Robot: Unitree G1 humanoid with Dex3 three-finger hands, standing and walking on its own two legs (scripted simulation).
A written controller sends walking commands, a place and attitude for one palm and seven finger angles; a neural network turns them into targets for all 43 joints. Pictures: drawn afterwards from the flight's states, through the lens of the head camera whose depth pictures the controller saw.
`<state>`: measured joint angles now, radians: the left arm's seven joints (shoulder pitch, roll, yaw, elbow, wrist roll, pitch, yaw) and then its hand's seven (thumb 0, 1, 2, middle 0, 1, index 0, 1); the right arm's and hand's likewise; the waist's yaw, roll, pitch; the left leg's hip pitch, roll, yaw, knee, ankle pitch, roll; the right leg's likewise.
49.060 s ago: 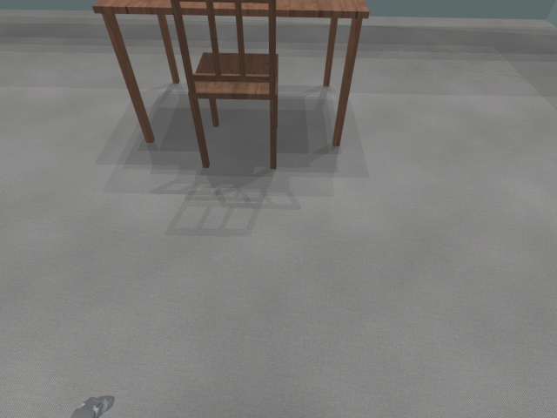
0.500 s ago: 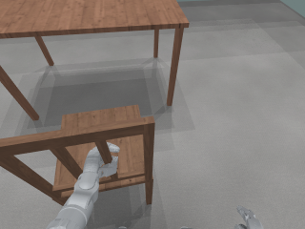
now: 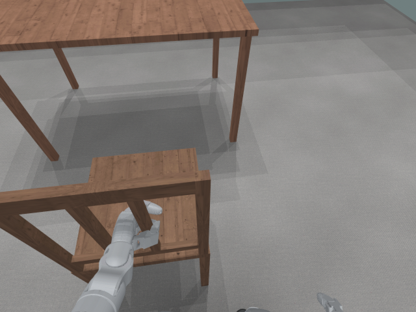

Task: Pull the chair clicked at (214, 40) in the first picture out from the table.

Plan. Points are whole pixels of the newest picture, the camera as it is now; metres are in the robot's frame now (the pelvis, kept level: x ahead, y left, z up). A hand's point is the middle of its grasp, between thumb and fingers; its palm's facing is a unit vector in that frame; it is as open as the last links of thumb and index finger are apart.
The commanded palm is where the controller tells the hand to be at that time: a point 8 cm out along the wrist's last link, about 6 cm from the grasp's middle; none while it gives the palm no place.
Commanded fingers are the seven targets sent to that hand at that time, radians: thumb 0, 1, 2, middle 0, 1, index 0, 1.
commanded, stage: stop walking, hand still on the chair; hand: left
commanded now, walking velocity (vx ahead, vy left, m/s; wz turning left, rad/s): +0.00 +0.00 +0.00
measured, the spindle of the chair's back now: (98, 233) +0.29 +0.26 -0.09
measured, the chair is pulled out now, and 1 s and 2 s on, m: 0.60 0.60 0.60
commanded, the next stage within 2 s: open the thumb and straighten the fingers in 0.66 s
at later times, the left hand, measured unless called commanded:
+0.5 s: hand (153, 232) +0.29 +0.13 -0.06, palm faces +0.03 -0.98 -0.17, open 5.6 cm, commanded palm +0.27 +0.18 -0.05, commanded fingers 0.00 0.90 0.90 -0.50 -1.45 -0.50 -1.45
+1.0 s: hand (153, 226) +0.30 +0.13 -0.06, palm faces +0.01 -0.99 -0.16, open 7.8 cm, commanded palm +0.28 +0.19 -0.04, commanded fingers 0.00 -0.55 0.20 -0.43 -1.23 -0.43 -1.23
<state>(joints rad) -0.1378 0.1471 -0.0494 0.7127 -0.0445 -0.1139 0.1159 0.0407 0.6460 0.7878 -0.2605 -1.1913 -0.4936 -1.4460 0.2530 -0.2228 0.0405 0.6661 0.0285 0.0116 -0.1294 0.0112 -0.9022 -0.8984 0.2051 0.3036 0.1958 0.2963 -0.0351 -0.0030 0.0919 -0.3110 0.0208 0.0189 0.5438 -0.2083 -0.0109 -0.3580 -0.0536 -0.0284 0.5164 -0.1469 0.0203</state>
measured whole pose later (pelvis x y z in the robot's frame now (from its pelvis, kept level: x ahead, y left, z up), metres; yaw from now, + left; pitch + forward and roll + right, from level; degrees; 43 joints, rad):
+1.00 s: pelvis +0.06 -0.01 -0.01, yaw +1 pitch +5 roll +0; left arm 0.13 0.16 -0.06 0.39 -0.06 -0.03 0.06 0.03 0.28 0.61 -0.41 -1.37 -0.49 -1.44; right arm 0.22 -0.25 0.01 0.61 0.05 -0.08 -0.06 0.01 -0.90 -0.90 0.21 0.30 0.20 0.30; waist -0.03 0.03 -0.02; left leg -0.38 0.02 0.01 0.63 -0.33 -0.02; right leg -0.44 -0.06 -0.04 0.63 -0.27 0.02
